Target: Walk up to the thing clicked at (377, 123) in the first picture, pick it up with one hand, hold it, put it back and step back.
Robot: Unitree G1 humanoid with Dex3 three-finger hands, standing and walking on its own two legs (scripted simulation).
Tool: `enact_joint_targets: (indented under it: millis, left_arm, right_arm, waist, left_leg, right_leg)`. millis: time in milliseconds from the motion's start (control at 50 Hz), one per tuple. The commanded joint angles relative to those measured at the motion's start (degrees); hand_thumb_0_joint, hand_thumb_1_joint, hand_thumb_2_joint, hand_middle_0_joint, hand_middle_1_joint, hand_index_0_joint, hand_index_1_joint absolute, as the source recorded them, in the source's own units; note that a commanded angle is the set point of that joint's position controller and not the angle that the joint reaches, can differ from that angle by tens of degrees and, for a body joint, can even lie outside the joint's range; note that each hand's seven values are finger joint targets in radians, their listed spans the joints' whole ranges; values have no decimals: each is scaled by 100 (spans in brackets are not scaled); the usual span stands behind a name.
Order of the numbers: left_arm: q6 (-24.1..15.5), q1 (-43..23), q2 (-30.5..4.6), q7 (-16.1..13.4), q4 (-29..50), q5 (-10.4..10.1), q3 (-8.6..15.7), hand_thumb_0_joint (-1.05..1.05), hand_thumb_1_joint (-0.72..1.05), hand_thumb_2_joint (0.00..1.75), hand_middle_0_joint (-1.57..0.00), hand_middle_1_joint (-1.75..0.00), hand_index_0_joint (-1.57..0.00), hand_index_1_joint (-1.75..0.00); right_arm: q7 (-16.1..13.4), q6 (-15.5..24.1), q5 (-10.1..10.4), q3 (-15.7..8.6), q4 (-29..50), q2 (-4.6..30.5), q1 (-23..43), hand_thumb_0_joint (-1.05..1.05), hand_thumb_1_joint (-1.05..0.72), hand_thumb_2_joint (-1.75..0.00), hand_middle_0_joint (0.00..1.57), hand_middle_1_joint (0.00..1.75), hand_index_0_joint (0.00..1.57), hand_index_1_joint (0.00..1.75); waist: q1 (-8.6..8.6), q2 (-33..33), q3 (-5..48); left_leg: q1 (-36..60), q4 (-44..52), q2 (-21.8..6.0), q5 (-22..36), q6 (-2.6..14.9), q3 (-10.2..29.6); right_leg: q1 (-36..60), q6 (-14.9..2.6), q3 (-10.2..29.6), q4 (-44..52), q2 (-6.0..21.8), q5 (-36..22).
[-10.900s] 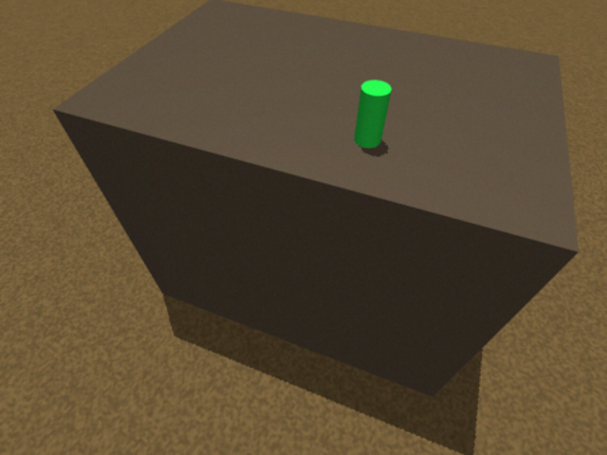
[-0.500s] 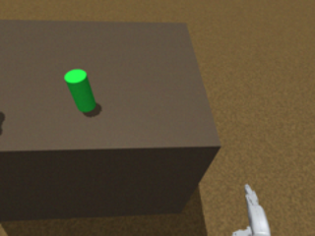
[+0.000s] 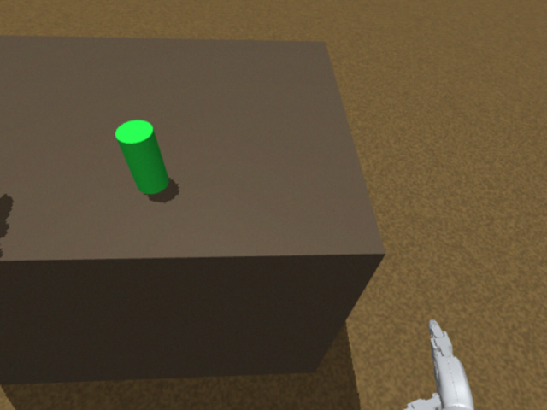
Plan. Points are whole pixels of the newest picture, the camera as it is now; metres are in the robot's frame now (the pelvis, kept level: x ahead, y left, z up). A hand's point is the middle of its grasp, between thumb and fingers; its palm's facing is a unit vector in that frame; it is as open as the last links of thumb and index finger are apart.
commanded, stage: approach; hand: left
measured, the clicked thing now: (144, 159) +0.48 +0.18 +0.10
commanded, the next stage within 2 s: close in in 0.36 s
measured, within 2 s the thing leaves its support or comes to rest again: neither
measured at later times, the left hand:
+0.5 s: hand (73, 180) +0.43 +0.27 +0.11, palm faces +0.03 -1.00 +0.05, open 17.7 cm
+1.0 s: hand (130, 173) +0.45 +0.20 +0.09, palm faces +0.08 -1.00 +0.02, open 17.6 cm
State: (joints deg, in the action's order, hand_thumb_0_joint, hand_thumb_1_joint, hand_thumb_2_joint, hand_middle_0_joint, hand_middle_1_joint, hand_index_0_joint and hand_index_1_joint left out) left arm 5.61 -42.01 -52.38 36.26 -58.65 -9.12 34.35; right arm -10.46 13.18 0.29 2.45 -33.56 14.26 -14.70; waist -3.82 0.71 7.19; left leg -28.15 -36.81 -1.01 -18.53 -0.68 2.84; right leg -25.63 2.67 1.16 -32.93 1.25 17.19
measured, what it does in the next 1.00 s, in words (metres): stands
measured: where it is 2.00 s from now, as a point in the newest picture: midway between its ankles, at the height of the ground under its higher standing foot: outside the picture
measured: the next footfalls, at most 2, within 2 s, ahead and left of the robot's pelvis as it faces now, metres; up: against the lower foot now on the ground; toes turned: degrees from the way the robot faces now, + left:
none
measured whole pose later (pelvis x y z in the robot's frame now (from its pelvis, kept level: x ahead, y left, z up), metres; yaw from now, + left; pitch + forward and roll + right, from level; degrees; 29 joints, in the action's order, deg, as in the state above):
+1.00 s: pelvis -0.01 -0.01 -0.03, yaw -2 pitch +14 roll -1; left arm -7.4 -39.3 -25.3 11.7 -48.2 -9.8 22.3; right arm -0.7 5.3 0.9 -1.8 -17.9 14.0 -19.2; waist -5.7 0.7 6.7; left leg -39.2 -49.6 -1.8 -23.9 -1.2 1.7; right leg -38.2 2.5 2.7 -47.4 0.1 22.8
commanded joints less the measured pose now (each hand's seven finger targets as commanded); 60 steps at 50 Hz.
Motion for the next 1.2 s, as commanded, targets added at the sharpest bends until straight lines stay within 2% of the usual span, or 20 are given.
enact_joint_targets:
  millis: [0,60,100,120,180,240,260,280,360,440,560,620,680,740,960,1000,1060,1100,1120,1180]
  left_arm:
    - [-354,-2066,-2267,24,1366,-170,339,0,-61,7,-5,-7,-4,-8]
    - [-319,-1970,-1741,-7,1292,-174,21,0,-61,6,-5,-7,-4,-8]
    - [-340,-1932,-1621,-77,1131,-216,12,0,-61,6,-4,-7,-3,-8]
    - [-408,-2070,-1490,-86,1258,-242,-99,0,-61,7,-4,-7,-3,-8]
    - [-537,-2064,-979,-152,1121,-277,-399,0,-61,7,-4,-7,-3,-8]
    - [-799,-2262,-806,-299,1239,-353,-422,0,-61,6,-4,-7,-4,-8]
    - [-884,-2180,-858,-386,1095,-330,-348,0,-61,7,-4,-7,-3,-8]
    - [-1009,-2403,-638,-453,1401,-317,-525,0,-61,7,-4,-7,-4,-8]
    - [-1332,-2050,-461,-792,1046,-376,-403,0,-61,5,-5,-7,-5,-8]
    - [-1697,-2265,-36,-1096,1464,-338,-596,0,-61,5,-6,-6,-6,-7]
    - [-2036,-2492,-181,-1784,2082,-224,-333,0,-61,4,-5,-7,-6,-6]
    - [-1919,-2124,642,-2013,1780,-200,-765,0,-59,5,-5,-6,-6,-6]
    - [-1899,-2114,450,-2182,1934,-134,-656,0,-59,3,-5,-5,-6,-4]
    - [-1837,-1973,879,-2262,1848,-182,-854,0,-57,3,-5,-5,-6,-4]
    - [-1687,-2327,1157,-2528,2534,-140,-997,0,-56,2,-6,-3,-7,-2]
    - [-1651,-2310,1506,-2560,2541,-108,-1260,0,-57,2,-6,-3,-7,-2]
    - [-1605,-2260,1275,-2675,2547,-69,-1070,0,-59,2,-6,-3,-7,-2]
    - [-1587,-2275,1675,-2677,2458,-80,-1275,0,-57,2,-6,-2,-7,-2]
    - [-1570,-2198,1542,-2719,2407,-75,-1152,0,-59,2,-5,-2,-7,-2]
    - [-1598,-2300,1545,-2802,2577,-12,-1228,0,-61,4,-11,-3,-10,-4]
  right_arm:
    - [-88,255,5,-319,1002,798,214,0,56,-5,5,5,5,5]
    - [-58,257,29,-48,979,491,430,0,56,-5,5,5,5,5]
    - [-103,260,17,-333,848,788,211,0,55,-5,5,5,5,5]
    - [-65,263,30,-133,867,592,297,0,56,-5,5,5,5,5]
    - [-85,280,17,-351,864,755,271,0,57,-5,5,5,5,5]
    - [5,335,-6,-256,878,696,243,0,56,-5,5,5,5,5]
    - [6,347,-12,-479,942,910,186,0,56,-5,5,5,5,5]
    - [60,329,-16,-331,901,678,177,0,56,-5,5,5,5,5]
    - [199,268,-3,-554,937,885,-6,0,55,-5,5,5,5,5]
    - [418,162,-8,-297,1195,524,134,0,55,-5,5,5,5,5]
    - [602,-70,-58,-654,1738,847,284,0,55,-5,5,5,5,5]
    - [680,-168,-28,-649,1791,766,192,0,55,-5,5,5,5,5]
    - [745,-254,-8,-721,1986,825,95,0,54,-5,5,5,5,5]
    - [775,-348,54,-803,2068,810,-56,0,54,-5,5,5,5,5]
    - [893,-531,114,-912,2673,833,-367,0,54,-5,5,5,5,5]
    - [936,-579,111,-760,2448,589,-530,0,55,-5,5,5,5,5]
    - [908,-579,101,-1004,2622,881,-518,0,54,-5,5,5,5,5]
    - [955,-595,98,-789,2646,595,-450,0,55,-5,5,5,5,5]
    - [924,-603,90,-1068,2617,866,-542,0,54,-5,5,5,5,5]
    - [955,-648,82,-888,2730,691,-385,0,54,-5,5,5,5,5]
  waist:
    - [145,869,1833]
    - [167,818,1568]
    - [25,660,1426]
    - [52,687,1426]
    - [-147,575,1408]
    - [-129,679,1469]
    - [-201,624,1549]
    - [-164,624,1556]
    - [-239,557,1597]
    - [-165,827,1973]
    - [-64,1113,2830]
    - [-159,813,2475]
    - [-105,664,2508]
    - [-136,328,2217]
    - [-175,305,2364]
    - [-142,528,2123]
    - [-204,330,2230]
    - [-178,462,2152]
    - [-235,351,2147]
    - [-138,286,2224]
  left_leg:
    - [1543,229,161,2216,130,-156]
    - [1440,296,174,1953,134,-175]
    - [1361,326,143,1727,135,-145]
    - [1294,317,163,1594,145,-154]
    - [1437,265,164,1488,170,-163]
    - [1459,166,131,1576,133,-131]
    - [1485,125,105,1605,124,-115]
    - [1446,79,123,1548,135,-121]
    - [1247,-114,90,1473,116,-134]
    - [1221,-418,40,1964,76,-134]
    - [1168,-750,-59,2403,-7,-102]
    - [884,-797,-63,2208,33,-163]
    - [690,-780,-65,1971,38,-164]
    - [377,-729,-29,1493,76,-214]
    - [514,-842,5,1644,107,-282]
    - [502,-830,17,1592,88,-286]
    - [562,-839,-14,1644,99,-265]
    - [614,-851,-10,1695,81,-270]
    - [641,-823,-57,1684,77,-229]
    - [499,-884,5,1700,124,-296]
  right_leg:
    - [286,-265,-361,272,-154,-1667]
    - [215,-267,-356,288,-157,-1469]
    - [97,-260,-381,251,-178,-1302]
    - [47,-258,-367,260,-165,-1219]
    - [-227,-236,-367,226,-159,-1217]
    - [-329,-252,-407,100,-173,-1203]
    - [-400,-252,-411,50,-174,-1185]
    - [-425,-244,-393,28,-171,-1192]
    - [-607,-254,-375,-146,-175,-1075]
    - [-577,-262,-331,-383,-161,-1373]
    - [-337,-297,-296,-798,-172,-1600]
    - [-427,-268,-258,-852,-198,-1624]
    - [-338,-277,-275,-903,-207,-1468]
    - [-345,-257,-243,-901,-219,-1257]
    - [-318,-224,-190,-1003,-190,-1517]
    - [-517,-251,-192,-994,-196,-1384]
    - [-433,-242,-204,-1010,-199,-1472]
    - [-532,-251,-220,-1031,-210,-1427]
    - [-592,-262,-245,-1038,-225,-1342]
    - [-366,-220,-186,-1005,-197,-1576]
